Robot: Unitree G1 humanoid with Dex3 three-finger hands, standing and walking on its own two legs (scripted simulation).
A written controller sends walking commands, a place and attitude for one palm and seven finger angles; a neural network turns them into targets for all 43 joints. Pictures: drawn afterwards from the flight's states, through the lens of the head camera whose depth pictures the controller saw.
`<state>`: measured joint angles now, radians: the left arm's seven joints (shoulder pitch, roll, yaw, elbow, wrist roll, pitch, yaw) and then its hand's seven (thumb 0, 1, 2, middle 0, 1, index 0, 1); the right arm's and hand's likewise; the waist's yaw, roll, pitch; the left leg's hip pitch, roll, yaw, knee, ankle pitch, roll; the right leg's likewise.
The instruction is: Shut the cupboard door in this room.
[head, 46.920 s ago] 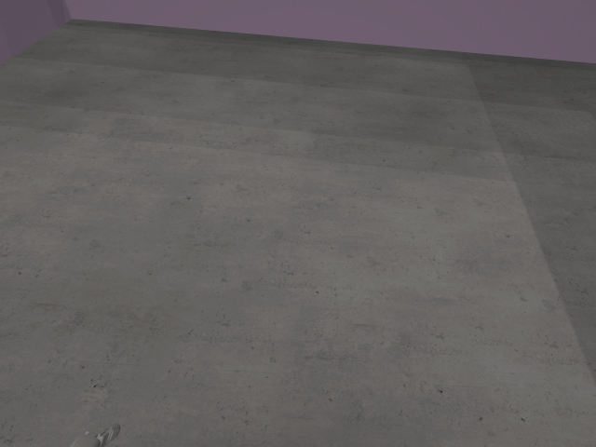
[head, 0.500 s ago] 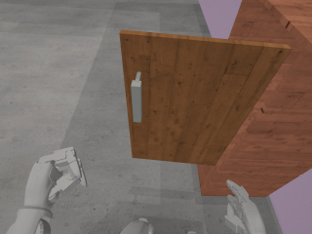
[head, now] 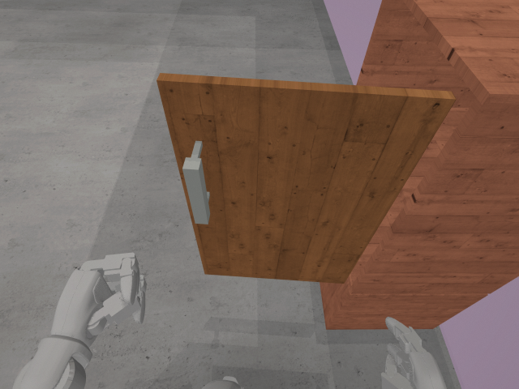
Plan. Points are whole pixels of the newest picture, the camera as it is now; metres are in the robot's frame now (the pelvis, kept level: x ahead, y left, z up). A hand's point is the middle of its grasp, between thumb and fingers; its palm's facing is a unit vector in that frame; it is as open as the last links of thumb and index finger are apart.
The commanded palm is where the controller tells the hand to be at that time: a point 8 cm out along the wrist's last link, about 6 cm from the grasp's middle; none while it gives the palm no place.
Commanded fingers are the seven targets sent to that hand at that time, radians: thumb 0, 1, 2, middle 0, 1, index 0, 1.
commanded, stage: raise the hand and make a fist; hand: left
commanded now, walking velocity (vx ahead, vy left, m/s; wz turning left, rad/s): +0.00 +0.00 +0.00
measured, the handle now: (200, 184) +0.41 +0.14 +0.07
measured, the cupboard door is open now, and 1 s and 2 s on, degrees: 86 86 86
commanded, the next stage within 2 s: bring the fist close to the handle in 0.14 s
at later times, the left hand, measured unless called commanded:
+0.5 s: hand (164, 286) +0.23 +0.15 +0.08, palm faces +0.01 -1.00 -0.05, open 3.1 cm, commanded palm +0.21 +0.19 +0.08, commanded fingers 0.00 0.90 0.90 -1.30 -1.50 -1.30 -1.50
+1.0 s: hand (202, 261) +0.27 +0.11 +0.08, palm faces -0.04 -1.00 -0.02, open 3.1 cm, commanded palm +0.26 +0.15 +0.08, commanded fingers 0.00 0.90 0.90 -1.30 -1.50 -1.30 -1.50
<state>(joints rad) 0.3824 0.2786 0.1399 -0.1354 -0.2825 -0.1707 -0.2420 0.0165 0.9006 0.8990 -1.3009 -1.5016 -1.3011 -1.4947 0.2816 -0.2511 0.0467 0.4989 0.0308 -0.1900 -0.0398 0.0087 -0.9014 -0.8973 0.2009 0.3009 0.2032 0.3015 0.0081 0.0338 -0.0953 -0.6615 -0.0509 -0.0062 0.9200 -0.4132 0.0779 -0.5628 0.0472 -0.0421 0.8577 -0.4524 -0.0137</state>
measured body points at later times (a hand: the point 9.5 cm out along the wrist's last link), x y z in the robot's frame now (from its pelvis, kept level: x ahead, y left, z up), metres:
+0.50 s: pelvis -0.01 -0.04 -0.01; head +0.02 -0.05 +0.44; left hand +0.23 +0.20 +0.09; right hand +0.17 -0.27 -0.08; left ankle +0.02 +0.06 -0.69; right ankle -0.01 -0.12 -0.69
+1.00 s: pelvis +0.01 -0.02 +0.00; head +0.04 -0.03 +0.45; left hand +0.27 +0.16 +0.08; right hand +0.17 -0.25 -0.08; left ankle +0.02 +0.06 -0.69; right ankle -0.01 -0.12 -0.69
